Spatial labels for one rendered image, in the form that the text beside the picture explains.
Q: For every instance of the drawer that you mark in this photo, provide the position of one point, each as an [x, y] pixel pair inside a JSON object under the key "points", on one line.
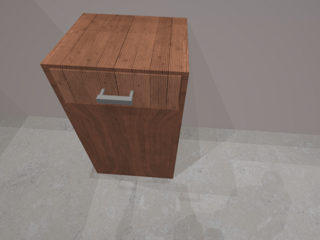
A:
{"points": [[150, 90]]}

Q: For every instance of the cabinet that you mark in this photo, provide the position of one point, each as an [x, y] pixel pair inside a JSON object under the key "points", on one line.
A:
{"points": [[121, 139]]}

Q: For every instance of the handle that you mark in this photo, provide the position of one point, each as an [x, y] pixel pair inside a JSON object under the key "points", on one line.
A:
{"points": [[116, 100]]}

